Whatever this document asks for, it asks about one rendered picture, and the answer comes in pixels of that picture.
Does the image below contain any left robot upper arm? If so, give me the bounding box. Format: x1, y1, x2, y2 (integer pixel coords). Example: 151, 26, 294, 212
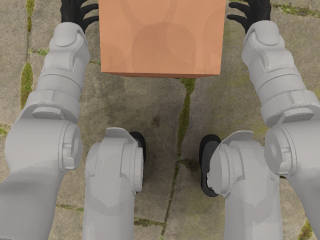
0, 117, 83, 240

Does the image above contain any robot left thigh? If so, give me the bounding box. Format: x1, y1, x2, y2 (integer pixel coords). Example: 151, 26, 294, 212
82, 137, 144, 240

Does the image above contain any robot left foot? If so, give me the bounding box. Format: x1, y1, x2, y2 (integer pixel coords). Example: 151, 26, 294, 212
129, 131, 146, 194

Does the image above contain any robot left forearm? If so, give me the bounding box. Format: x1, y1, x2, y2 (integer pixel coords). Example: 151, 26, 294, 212
4, 22, 91, 167

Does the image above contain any robot left hand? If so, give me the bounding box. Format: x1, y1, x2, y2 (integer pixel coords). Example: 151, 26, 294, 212
60, 0, 99, 34

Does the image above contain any robot right hand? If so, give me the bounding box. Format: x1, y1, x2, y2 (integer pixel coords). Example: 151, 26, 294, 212
227, 0, 272, 35

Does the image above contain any carton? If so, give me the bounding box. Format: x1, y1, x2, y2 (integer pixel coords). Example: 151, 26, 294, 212
98, 0, 226, 79

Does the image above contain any right robot upper arm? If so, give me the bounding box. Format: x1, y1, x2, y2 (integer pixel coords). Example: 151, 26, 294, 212
263, 118, 320, 240

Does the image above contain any robot right forearm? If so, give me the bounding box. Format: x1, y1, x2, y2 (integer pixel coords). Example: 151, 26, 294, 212
241, 20, 320, 128

